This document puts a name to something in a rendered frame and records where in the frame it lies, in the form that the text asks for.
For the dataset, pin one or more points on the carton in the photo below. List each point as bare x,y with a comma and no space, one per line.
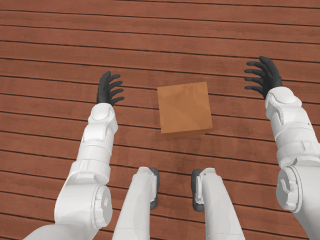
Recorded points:
184,110

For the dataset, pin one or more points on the robot right upper arm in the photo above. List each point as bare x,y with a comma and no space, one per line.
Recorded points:
298,190

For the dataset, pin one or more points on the robot right hand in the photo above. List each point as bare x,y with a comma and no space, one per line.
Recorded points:
269,74

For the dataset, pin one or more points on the robot left upper arm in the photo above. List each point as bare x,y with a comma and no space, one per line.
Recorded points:
81,211

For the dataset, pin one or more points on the left robot shin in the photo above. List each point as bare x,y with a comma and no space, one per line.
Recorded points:
144,169

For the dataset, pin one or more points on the robot left foot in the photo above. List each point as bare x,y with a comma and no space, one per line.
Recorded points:
153,204

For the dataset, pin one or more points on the robot left hand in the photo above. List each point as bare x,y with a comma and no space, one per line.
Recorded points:
104,95

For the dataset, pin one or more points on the left robot forearm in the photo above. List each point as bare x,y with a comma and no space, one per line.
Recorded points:
93,159

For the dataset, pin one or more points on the right robot forearm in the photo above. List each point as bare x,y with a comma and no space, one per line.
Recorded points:
292,130

